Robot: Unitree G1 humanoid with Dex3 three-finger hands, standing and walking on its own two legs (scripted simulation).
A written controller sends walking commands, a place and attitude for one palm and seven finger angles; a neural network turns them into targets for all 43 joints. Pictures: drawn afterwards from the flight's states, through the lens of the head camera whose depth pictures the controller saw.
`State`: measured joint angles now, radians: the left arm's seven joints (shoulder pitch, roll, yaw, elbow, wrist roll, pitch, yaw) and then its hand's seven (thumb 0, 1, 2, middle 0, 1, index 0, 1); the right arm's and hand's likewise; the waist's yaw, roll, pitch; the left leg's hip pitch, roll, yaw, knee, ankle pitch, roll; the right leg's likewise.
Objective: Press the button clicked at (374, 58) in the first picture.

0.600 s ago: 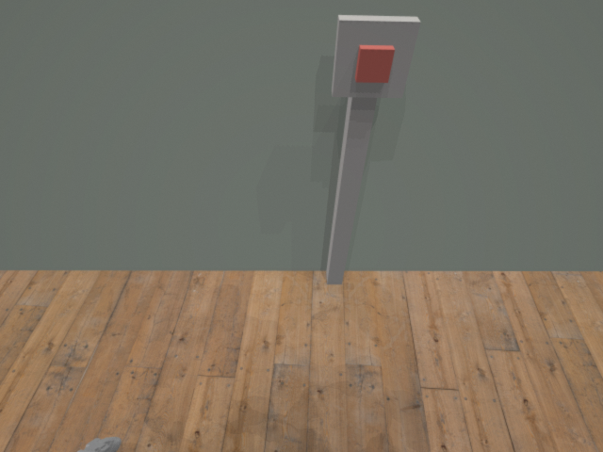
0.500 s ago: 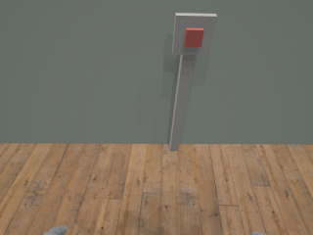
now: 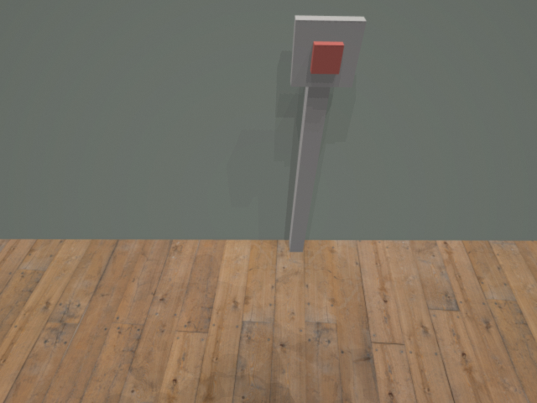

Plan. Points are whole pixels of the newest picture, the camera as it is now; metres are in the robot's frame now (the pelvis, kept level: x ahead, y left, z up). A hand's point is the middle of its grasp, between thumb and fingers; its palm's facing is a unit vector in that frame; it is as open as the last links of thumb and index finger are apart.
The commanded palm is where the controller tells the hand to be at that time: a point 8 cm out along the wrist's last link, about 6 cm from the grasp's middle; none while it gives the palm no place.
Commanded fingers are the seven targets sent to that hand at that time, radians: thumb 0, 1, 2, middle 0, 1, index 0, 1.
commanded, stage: stand and wait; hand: left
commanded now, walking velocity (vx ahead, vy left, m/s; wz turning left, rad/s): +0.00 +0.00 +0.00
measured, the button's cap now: (326, 57) +0.85 -0.09 +0.13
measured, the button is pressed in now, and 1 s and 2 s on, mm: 0 0 0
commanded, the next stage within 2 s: look at it before walking up in 0.24 s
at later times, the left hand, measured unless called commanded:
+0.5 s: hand out of the picture +0.06 +0.23 -0.16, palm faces -0.03 -0.95 -0.32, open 7.4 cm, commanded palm none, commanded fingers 0.00 0.90 0.90 -0.20 -0.30 -0.20 -0.30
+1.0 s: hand out of the picture +0.07 +0.24 -0.16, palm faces -0.02 -0.95 -0.32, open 7.4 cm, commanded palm none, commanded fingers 0.00 0.90 0.90 -0.20 -0.30 -0.20 -0.30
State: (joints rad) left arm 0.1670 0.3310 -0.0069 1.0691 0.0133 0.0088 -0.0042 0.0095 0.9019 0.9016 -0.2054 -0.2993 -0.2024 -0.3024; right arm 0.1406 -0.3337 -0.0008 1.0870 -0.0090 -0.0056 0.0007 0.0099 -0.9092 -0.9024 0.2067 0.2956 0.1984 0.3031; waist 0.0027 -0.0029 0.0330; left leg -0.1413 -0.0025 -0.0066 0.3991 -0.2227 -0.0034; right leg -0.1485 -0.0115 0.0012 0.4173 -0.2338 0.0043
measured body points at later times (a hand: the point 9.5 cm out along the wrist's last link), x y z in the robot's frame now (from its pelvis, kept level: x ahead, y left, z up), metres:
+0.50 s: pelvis -0.01 -0.01 +0.00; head -0.01 -0.01 +0.45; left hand +0.07 +0.28 -0.13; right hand +0.06 -0.30 -0.14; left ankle +0.00 +0.12 -0.74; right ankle +0.00 -0.12 -0.74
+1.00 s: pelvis +0.01 -0.01 +0.00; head +0.01 +0.00 +0.45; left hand +0.08 +0.29 -0.13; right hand +0.08 -0.30 -0.13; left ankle +0.00 +0.12 -0.74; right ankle +0.00 -0.12 -0.74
